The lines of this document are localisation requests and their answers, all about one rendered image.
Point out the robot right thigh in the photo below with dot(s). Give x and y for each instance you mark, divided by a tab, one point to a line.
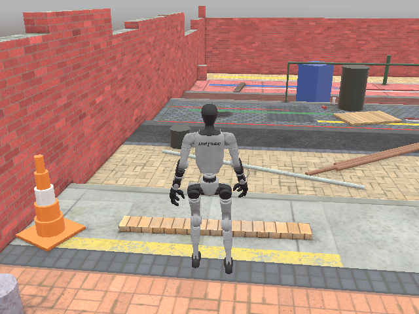
225	196

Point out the robot left forearm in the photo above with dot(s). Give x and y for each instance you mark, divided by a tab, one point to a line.
178	177

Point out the left robot hand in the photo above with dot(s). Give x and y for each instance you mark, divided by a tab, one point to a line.
173	196

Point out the right robot hand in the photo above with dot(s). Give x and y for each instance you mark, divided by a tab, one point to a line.
241	187

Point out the right robot foot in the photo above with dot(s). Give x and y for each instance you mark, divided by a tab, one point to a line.
228	268

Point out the robot right upper arm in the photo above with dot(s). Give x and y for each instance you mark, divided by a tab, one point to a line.
233	149

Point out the robot right forearm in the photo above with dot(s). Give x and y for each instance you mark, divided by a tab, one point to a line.
240	173

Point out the robot left upper arm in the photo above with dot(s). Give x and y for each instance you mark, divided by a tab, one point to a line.
185	149

